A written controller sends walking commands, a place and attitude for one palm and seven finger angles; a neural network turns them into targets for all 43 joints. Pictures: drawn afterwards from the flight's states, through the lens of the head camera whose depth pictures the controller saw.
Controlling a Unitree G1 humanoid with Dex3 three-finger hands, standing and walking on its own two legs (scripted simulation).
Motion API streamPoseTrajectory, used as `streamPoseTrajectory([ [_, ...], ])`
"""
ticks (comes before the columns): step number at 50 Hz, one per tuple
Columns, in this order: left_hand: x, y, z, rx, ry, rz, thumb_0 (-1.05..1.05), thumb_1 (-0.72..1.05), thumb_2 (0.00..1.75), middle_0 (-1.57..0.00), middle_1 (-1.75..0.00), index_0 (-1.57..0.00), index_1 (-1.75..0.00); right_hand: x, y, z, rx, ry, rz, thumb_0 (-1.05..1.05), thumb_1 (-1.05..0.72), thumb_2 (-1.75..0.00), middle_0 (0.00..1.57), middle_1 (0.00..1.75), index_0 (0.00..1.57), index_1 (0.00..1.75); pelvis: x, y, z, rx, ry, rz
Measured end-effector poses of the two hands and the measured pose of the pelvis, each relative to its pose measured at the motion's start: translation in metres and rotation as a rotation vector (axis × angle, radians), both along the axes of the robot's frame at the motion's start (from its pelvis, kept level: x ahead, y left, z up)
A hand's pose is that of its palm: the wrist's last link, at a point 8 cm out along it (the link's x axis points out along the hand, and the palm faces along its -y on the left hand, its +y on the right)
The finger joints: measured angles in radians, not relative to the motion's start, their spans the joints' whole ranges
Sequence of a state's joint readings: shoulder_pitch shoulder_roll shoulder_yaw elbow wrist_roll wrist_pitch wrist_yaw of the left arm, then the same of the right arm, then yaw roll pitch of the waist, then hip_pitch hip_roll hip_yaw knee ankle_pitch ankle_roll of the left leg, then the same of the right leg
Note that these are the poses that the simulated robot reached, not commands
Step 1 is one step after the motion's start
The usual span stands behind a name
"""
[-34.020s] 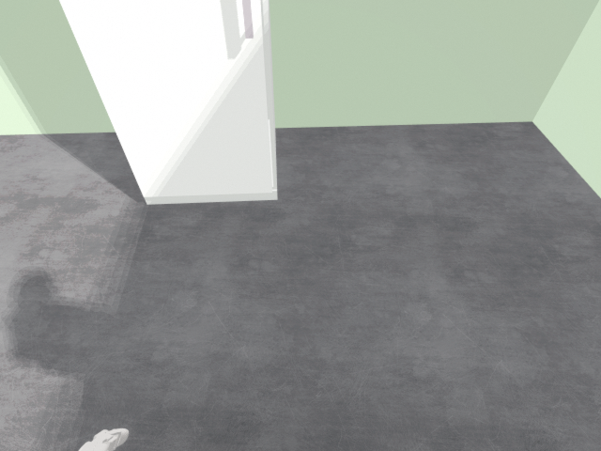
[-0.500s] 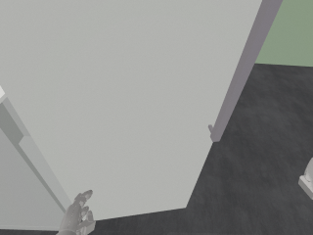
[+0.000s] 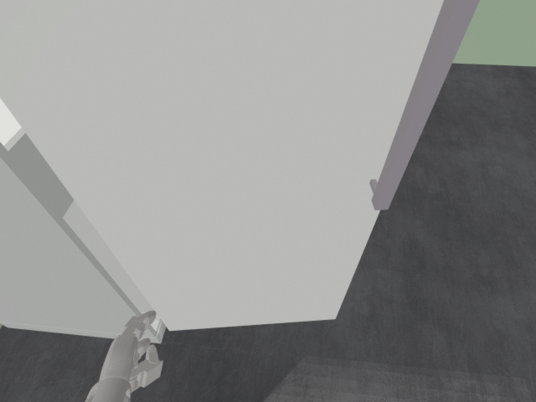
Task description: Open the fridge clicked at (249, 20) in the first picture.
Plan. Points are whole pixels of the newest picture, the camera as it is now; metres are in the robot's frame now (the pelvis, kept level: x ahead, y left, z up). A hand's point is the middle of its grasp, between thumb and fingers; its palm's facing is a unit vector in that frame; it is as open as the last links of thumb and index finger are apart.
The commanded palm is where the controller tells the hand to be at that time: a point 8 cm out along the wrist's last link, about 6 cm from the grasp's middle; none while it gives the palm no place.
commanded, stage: step back with the hand held close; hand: right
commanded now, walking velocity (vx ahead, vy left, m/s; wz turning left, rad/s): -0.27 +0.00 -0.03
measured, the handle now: (415, 90) +0.46 -0.18 +0.24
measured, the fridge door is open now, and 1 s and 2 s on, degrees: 80 80 80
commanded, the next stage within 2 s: stop stepping back and stand still in 0.82 s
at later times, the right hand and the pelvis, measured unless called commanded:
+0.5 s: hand out of the picture +0.11 -0.29 +0.16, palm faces +0.50 +0.75 -0.44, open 7.5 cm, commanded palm +0.05 -0.32 +0.18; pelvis -0.07 -0.01 -0.01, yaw -3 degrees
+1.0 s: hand out of the picture +0.05 -0.32 +0.16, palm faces +0.39 +0.87 -0.31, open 7.5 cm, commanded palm -0.02 -0.36 +0.18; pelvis -0.17 -0.07 -0.02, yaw +3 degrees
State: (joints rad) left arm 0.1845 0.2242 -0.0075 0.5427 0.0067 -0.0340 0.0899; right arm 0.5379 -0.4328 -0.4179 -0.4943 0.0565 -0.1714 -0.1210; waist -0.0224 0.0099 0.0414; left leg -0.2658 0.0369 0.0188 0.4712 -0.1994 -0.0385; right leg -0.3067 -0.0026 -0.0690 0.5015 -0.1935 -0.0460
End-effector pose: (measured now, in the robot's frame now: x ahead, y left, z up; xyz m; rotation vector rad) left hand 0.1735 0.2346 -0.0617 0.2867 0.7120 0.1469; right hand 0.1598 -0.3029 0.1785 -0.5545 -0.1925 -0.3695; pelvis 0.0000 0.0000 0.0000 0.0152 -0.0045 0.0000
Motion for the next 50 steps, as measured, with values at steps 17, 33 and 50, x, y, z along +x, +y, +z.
streamPoseTrajectory([
  [17,-0.059,-0.018,-0.009,0.022,0.000,-0.042,0.02,0.90,0.90,-0.20,-0.30,-0.21,-0.30,-0.060,-0.017,-0.003,-0.017,-0.132,-0.035,0.01,-0.88,-0.90,0.21,0.30,0.21,0.30,-0.048,-0.009,-0.011,0.043,-0.010,-0.063],
  [33,-0.084,-0.035,-0.002,0.063,-0.039,-0.052,0.02,0.90,0.90,-0.20,-0.30,-0.21,-0.30,-0.106,-0.037,-0.009,-0.014,-0.170,0.017,0.01,-0.88,-0.90,0.21,0.30,0.21,0.30,-0.095,-0.029,-0.016,0.079,-0.018,-0.058],
  [50,-0.180,-0.075,-0.007,0.041,-0.029,0.005,0.01,0.90,0.90,-0.21,-0.30,-0.21,-0.30,-0.146,-0.064,-0.011,0.086,-0.246,0.114,0.01,-0.88,-0.90,0.21,0.30,0.21,0.30,-0.170,-0.067,-0.020,0.068,0.000,0.047],
])
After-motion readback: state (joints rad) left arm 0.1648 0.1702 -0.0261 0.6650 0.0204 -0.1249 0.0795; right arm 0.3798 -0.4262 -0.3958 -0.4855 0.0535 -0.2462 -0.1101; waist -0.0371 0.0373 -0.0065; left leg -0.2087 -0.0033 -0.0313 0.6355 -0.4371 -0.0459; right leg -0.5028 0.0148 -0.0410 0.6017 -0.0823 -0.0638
